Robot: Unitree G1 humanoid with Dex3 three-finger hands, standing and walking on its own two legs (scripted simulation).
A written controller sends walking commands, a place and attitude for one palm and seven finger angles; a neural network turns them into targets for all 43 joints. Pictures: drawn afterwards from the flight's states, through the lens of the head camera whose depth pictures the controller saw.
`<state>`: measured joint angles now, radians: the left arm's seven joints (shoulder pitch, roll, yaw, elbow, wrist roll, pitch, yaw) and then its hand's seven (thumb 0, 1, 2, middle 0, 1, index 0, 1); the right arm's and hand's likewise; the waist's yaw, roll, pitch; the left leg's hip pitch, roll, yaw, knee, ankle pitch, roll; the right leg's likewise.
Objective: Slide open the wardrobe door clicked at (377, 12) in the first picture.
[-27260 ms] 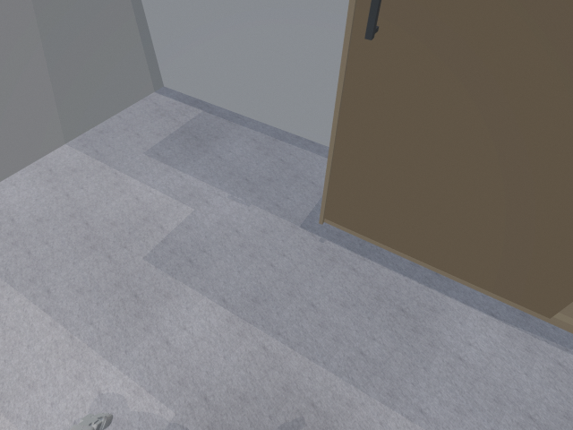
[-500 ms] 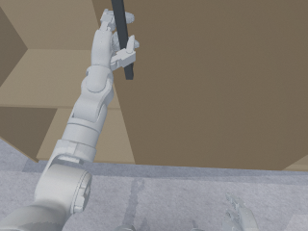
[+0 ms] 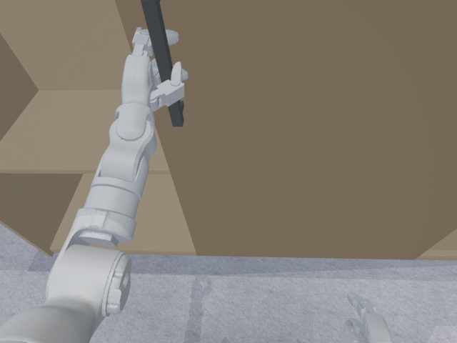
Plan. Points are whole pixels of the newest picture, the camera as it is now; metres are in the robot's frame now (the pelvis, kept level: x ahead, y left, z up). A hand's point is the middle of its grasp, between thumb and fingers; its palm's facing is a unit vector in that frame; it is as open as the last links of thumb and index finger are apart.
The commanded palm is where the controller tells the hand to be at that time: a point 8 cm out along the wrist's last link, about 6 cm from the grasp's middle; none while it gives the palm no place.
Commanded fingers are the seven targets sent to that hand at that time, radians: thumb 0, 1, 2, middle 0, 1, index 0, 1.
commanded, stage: loosen the grip on the handle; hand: left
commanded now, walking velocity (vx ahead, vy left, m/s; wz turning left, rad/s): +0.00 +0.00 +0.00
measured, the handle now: (168, 65) +0.50 +0.15 +0.22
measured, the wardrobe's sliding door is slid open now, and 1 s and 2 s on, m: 0.68 0.68 0.68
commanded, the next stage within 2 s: slip the hand off the handle in 0.56 s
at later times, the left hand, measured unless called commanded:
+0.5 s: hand (176, 77) +0.45 +0.12 +0.23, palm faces +0.12 -0.98 -0.14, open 14.1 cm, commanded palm +0.43 +0.17 +0.22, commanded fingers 0.00 -0.55 0.20 -0.25 -1.15 -0.25 -1.15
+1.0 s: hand (169, 73) +0.46 +0.13 +0.23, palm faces +0.08 -0.99 -0.11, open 14.6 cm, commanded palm +0.43 +0.21 +0.22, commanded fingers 0.00 -0.55 0.20 -0.25 -1.15 -0.25 -1.15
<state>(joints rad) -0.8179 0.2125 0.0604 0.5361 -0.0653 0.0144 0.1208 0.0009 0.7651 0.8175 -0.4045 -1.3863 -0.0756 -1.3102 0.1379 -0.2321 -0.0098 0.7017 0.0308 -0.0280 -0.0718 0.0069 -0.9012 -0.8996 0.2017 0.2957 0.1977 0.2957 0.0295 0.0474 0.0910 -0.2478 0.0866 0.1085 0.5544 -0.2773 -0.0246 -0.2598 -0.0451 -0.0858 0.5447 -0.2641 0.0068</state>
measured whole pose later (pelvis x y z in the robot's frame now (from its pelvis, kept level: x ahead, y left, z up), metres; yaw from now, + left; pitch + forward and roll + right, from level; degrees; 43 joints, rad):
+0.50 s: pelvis -0.06 +0.00 -0.01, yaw -4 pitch +3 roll +1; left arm -1.07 0.44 0.24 1.14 0.02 -0.21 0.07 -0.01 -0.48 0.24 -0.34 -1.26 -0.25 -1.24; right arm 0.47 -0.31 -0.02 0.80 0.02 -0.20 -0.02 0.01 -0.90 -0.90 0.20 0.30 0.20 0.30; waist -0.13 -0.02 -0.02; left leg -0.42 0.02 0.03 0.57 -0.23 0.00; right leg -0.46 -0.01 0.03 0.56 -0.16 0.00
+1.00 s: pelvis -0.03 +0.01 +0.00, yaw -5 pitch +3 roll +0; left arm -0.97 0.37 0.28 0.97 0.01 -0.18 0.02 -0.02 -0.55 0.20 -0.49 -1.23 -0.26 -1.16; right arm 0.32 -0.27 0.04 0.68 0.02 -0.18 -0.06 0.01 -0.90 -0.90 0.20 0.30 0.20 0.30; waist -0.07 0.00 -0.03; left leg -0.37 0.00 0.01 0.56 -0.24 0.00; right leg -0.42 -0.01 0.04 0.54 -0.18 0.02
